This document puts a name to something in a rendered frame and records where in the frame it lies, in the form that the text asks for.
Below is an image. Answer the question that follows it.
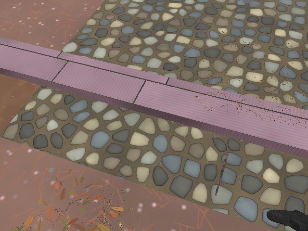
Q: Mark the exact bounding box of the right robot hand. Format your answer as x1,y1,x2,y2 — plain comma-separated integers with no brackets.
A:
267,210,308,231

